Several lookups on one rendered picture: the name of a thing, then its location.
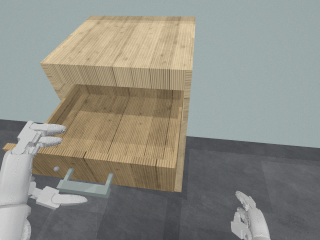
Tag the handle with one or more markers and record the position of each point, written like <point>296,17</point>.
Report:
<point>82,188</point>

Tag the left robot hand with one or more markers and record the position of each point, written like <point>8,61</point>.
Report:
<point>17,165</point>

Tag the cabinet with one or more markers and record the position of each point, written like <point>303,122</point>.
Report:
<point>152,52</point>

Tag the drawer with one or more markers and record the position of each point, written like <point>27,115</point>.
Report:
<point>131,132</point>

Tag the right robot hand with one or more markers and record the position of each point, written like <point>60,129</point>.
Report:
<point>254,222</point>

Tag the left robot forearm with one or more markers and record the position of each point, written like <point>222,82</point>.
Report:
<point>13,222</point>

